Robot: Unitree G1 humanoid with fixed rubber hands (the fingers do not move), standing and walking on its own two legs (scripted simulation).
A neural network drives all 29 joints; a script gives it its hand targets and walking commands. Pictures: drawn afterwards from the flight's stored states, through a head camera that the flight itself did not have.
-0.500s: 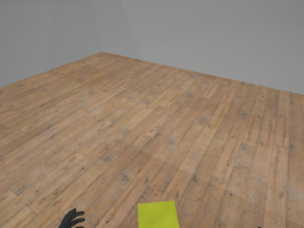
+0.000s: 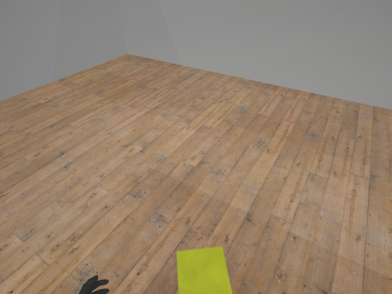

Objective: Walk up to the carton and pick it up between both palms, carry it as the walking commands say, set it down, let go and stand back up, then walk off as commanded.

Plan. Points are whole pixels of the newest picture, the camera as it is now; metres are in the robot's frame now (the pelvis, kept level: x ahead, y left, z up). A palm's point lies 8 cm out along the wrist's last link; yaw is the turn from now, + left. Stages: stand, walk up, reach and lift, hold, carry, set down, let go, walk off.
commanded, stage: walk off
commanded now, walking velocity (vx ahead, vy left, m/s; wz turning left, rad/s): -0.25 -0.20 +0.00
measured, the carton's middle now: (202, 283) +0.44 -0.01 -0.66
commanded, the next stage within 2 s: stand in 1.24 s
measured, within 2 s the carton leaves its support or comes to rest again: neither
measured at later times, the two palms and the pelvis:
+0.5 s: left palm out of the picture +0.05 +0.18 -0.11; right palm out of the picture -0.01 -0.35 -0.14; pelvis -0.07 -0.07 -0.02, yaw -2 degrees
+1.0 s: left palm out of the picture -0.08 +0.14 -0.11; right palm out of the picture -0.17 -0.39 -0.11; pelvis -0.20 -0.10 -0.01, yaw -1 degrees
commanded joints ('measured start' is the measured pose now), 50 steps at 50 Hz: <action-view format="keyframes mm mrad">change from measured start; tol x32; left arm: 1 -90 254 29 13 70 -34 26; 50 -71 139 26 -40 75 145 28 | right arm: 1 -123 -253 -51 -89 -109 -45 -13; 50 25 -200 -56 -99 -112 106 -76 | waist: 1 -1 42 222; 23 -9 257 74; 26 22 -403 54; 38 -47 -207 226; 41 -87 299 303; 50 -51 151 280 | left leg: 1 -118 204 -285 -269 -2 -8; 21 -8 455 -413 -202 462 123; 24 -120 322 -261 -9 306 5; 26 -376 0 2 446 -396 -133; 29 -276 31 -138 758 -288 -79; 38 -55 110 -16 23 -185 -72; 41 -145 675 -652 -414 60 97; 50 -175 455 -422 -325 1 92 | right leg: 1 4 -102 92 -185 33 -61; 15 -180 -55 9 593 -307 55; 25 242 -285 129 -356 102 16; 27 -197 -396 243 -384 346 -224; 37 -59 -256 199 -288 154 -181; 41 -351 6 -61 335 -372 44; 50 -266 -2 25 722 -177 77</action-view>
